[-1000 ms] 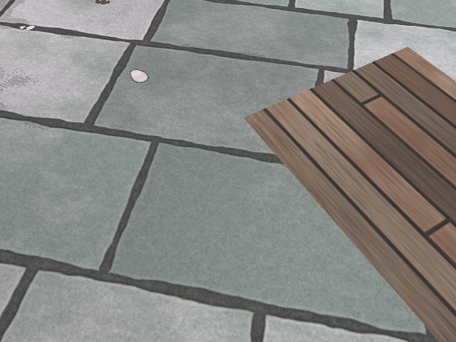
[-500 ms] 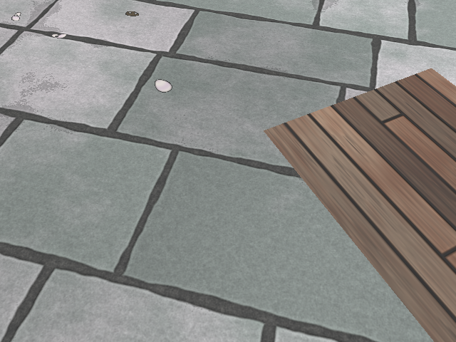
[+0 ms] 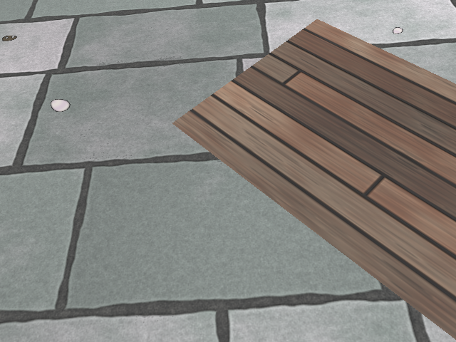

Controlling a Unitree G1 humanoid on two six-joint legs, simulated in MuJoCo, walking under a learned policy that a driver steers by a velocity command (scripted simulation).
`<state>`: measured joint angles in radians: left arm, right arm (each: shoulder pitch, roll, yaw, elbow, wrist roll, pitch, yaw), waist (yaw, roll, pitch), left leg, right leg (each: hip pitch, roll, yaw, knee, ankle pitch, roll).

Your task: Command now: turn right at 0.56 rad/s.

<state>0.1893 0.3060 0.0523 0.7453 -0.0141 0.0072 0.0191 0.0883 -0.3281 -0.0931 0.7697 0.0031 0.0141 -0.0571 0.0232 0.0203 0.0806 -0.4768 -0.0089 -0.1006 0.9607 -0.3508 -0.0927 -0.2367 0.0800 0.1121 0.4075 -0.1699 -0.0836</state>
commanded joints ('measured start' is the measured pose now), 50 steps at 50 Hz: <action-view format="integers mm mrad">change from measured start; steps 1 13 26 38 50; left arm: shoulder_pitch -10 -57 -27 26 -23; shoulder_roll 192 97 112 179 51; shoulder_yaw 52 3 31 49 11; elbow -64 -50 -1 -10 -101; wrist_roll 1 7 22 6 35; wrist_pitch -1 24 -11 -25 -76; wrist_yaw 12 7 17 33 -28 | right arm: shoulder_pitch -24 83 37 -36 392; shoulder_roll -78 -57 -166 -93 -316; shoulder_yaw -18 11 12 19 -58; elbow -63 -20 -51 -137 -106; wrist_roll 1 -8 19 25 30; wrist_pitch -19 -65 -37 3 -18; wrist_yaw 1 53 38 70 63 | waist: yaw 5 -39 -9 46 -146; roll -136 -114 96 -123 284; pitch -107 -153 -124 -22 -191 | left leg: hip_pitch -76 341 289 -196 741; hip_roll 1 38 141 66 288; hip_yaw -23 6 -317 49 -420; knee -94 -652 -567 39 -613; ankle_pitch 18 312 412 -55 -84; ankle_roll -17 56 245 30 352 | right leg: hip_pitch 154 65 34 230 -472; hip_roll -242 -184 -35 -354 -114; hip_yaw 312 314 -17 130 -291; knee -112 20 97 -221 658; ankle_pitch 76 242 -31 -178 -336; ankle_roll -140 -63 87 -135 114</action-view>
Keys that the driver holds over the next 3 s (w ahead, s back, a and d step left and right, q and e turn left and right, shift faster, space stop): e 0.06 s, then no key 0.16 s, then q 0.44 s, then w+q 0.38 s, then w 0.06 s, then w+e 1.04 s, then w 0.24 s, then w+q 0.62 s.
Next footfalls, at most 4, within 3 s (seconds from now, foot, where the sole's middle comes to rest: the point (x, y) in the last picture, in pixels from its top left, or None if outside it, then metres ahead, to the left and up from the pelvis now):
0.28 left None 0.09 0.16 -0.78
0.98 left None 0.12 0.23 -0.78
1.48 right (211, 313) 0.52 0.15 -0.78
1.92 left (135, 243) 0.75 0.41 -0.78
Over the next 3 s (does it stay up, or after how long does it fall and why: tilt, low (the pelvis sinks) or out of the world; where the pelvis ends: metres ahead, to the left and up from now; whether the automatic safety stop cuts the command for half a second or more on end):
stays up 1.15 0.22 -0.04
